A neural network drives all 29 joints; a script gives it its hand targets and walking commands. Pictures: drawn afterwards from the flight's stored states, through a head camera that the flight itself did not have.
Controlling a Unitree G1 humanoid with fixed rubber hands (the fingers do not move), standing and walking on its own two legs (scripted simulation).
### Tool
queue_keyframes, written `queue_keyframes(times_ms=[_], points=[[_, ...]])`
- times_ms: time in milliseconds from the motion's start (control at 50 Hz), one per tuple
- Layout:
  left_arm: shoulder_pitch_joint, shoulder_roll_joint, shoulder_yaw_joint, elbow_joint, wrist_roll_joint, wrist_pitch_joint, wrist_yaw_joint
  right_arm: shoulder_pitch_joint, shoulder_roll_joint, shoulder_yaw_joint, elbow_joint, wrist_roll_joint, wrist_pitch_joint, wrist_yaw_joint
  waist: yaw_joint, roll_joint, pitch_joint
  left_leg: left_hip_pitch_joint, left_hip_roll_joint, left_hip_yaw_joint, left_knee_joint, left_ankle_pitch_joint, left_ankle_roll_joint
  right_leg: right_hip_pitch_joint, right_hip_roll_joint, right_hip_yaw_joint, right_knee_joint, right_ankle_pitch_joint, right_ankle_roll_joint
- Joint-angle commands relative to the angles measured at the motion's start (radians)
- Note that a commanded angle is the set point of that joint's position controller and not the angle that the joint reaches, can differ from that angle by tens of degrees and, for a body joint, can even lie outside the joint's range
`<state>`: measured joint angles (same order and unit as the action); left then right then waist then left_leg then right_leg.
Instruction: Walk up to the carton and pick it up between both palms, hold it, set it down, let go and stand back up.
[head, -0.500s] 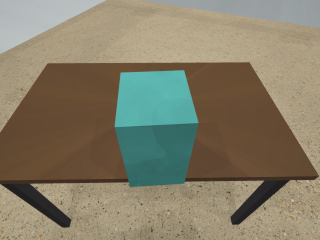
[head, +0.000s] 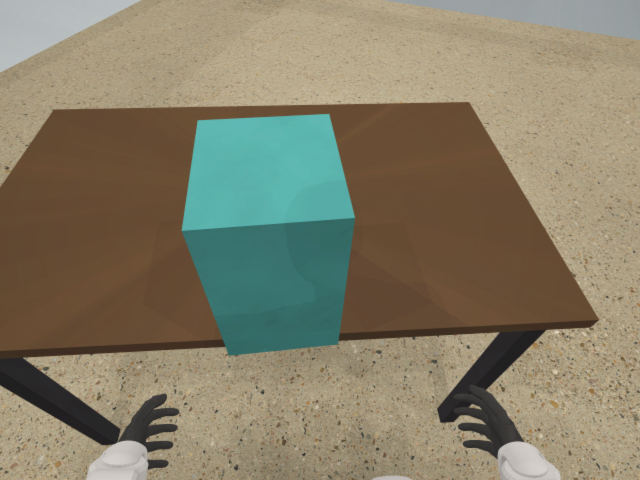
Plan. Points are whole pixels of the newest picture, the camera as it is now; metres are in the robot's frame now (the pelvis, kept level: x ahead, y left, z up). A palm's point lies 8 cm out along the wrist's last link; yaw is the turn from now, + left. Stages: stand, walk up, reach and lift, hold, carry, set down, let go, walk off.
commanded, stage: reach and lift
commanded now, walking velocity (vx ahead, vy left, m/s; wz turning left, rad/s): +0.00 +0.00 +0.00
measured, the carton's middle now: (275, 244) +0.40 +0.05 +0.06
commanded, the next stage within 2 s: none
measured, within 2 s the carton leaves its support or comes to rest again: neither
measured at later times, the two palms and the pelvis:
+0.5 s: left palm (120, 442) +0.19 +0.25 -0.05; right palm (481, 436) +0.17 -0.20 -0.05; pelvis +0.03 +0.00 +0.02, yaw -1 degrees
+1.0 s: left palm (112, 430) +0.19 +0.24 +0.00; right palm (472, 402) +0.20 -0.18 +0.00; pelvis +0.04 +0.01 +0.03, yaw -1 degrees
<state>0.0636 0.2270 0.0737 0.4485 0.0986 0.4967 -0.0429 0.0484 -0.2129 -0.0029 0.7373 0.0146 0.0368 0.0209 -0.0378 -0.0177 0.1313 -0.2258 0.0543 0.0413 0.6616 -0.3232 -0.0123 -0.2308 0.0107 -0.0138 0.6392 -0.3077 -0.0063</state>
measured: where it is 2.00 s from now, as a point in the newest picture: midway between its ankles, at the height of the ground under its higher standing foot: outside the picture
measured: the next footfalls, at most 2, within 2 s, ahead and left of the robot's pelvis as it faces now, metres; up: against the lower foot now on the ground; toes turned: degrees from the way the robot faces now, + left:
none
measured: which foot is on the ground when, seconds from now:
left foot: down 0.00-1.00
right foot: down 0.00-1.00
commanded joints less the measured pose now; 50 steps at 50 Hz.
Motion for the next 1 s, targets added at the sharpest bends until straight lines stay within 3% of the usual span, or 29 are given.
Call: queue_keyframes(times_ms=[0, 60, 160, 220, 300, 440, 500, 580, 680, 720, 740, 800, 840, 880, 980], points=[[-0.016, 0.151, 0.069, -0.019, 0.012, -0.074, 0.009, 0.021, -0.036, -0.014, -0.148, -0.034, -0.023, -0.031, 0.037, -0.016, -0.021, 0.012, -0.06, 0.061, -0.194, 0.05, -0.002, 0.004, -0.035, 0.025, -0.245, 0.068, -0.011], [-0.087, 0.179, 0.083, -0.047, 0.001, -0.13, 0.022, 0.025, 0.012, -0.026, -0.235, -0.058, -0.037, -0.044, 0.05, 0.002, -0.058, 0.003, -0.053, 0.08, -0.209, 0.016, 0.01, 0.005, -0.057, 0.045, -0.257, 0.021, -0.002], [-0.098, 0.177, 0.06, -0.087, -0.06, -0.199, 0.026, 0.1, 0.056, -0.028, -0.284, -0.066, -0.076, -0.07, 0.033, 0.023, -0.143, 0.029, -0.04, 0.084, -0.224, 0.04, 0.013, 0.051, -0.06, 0.043, -0.248, 0.07, 0.0], [-0.037, 0.169, 0.043, -0.091, -0.089, -0.23, 0.017, 0.153, 0.065, -0.008, -0.29, -0.05, -0.098, -0.088, 0.024, 0.015, -0.168, 0.083, -0.046, 0.081, -0.247, 0.118, 0.009, 0.08, -0.051, 0.026, -0.259, 0.158, 0.005], [0.061, 0.146, 0.048, -0.087, -0.097, -0.264, 0.011, 0.2, 0.048, 0.003, -0.282, -0.04, -0.133, -0.095, 0.038, 0.015, -0.157, 0.161, -0.058, 0.071, -0.284, 0.266, -0.01, 0.132, -0.016, 0.001, -0.289, 0.275, 0.017], [0.077, 0.094, 0.023, -0.115, -0.11, -0.348, 0.029, 0.187, 0.028, -0.003, -0.322, -0.036, -0.185, -0.073, 0.051, 0.017, -0.135, 0.223, -0.057, 0.064, -0.329, 0.34, -0.028, 0.114, 0.011, -0.01, -0.351, 0.24, 0.001], [0.072, 0.088, 0.017, -0.165, -0.102, -0.399, 0.051, 0.202, 0.039, 0.0, -0.318, -0.021, -0.21, -0.061, 0.063, 0.051, -0.144, 0.231, -0.053, 0.057, -0.333, 0.374, -0.037, 0.119, 0.014, -0.003, -0.359, 0.242, -0.008], [0.124, 0.056, -0.001, -0.162, -0.109, -0.419, 0.062, 0.226, 0.049, 0.016, -0.327, 0.009, -0.208, -0.052, 0.073, 0.062, -0.107, 0.235, -0.053, 0.048, -0.36, 0.365, -0.034, 0.127, 0.01, 0.013, -0.392, 0.209, -0.021], [0.176, 0.046, -0.01, -0.247, -0.116, -0.433, 0.068, 0.263, 0.035, 0.013, -0.407, 0.024, -0.209, -0.053, 0.078, 0.056, -0.1, 0.248, -0.052, 0.038, -0.361, 0.431, -0.041, 0.163, 0.015, 0.018, -0.404, 0.245, -0.026], [0.191, 0.041, -0.012, -0.272, -0.108, -0.437, 0.075, 0.274, 0.032, 0.01, -0.416, 0.033, -0.21, -0.052, 0.08, 0.08, -0.093, 0.25, -0.053, 0.036, -0.361, 0.457, -0.05, 0.163, 0.019, 0.016, -0.408, 0.247, -0.032], [0.195, 0.031, -0.028, -0.288, -0.12, -0.441, 0.075, 0.274, 0.024, 0.001, -0.425, 0.029, -0.211, -0.054, 0.069, 0.073, -0.093, 0.253, -0.052, 0.034, -0.363, 0.456, -0.051, 0.162, 0.021, 0.012, -0.412, 0.244, -0.031], [0.221, 0.028, -0.039, -0.336, -0.126, -0.455, 0.081, 0.291, 0.029, 0.003, -0.46, 0.043, -0.216, -0.053, 0.078, 0.075, -0.103, 0.255, -0.051, 0.027, -0.362, 0.471, -0.051, 0.162, 0.022, 0.017, -0.412, 0.237, -0.034], [0.234, 0.029, -0.049, -0.354, -0.146, -0.468, 0.08, 0.301, 0.031, 0.002, -0.501, 0.043, -0.222, -0.055, 0.072, 0.044, -0.101, 0.246, -0.049, 0.023, -0.364, 0.455, -0.046, 0.167, 0.024, 0.018, -0.416, 0.237, -0.032], [0.236, 0.039, -0.051, -0.377, -0.152, -0.483, 0.082, 0.307, 0.049, 0.015, -0.524, 0.062, -0.221, -0.057, 0.089, 0.059, -0.093, 0.233, -0.047, 0.026, -0.373, 0.454, -0.041, 0.176, 0.02, 0.026, -0.418, 0.228, -0.031], [0.259, 0.042, -0.052, -0.406, -0.177, -0.502, 0.083, 0.318, 0.061, 0.021, -0.617, 0.065, -0.209, -0.064, 0.095, 0.031, -0.068, 0.21, -0.047, 0.023, -0.382, 0.392, -0.026, 0.16, 0.01, 0.036, -0.428, 0.177, -0.029]])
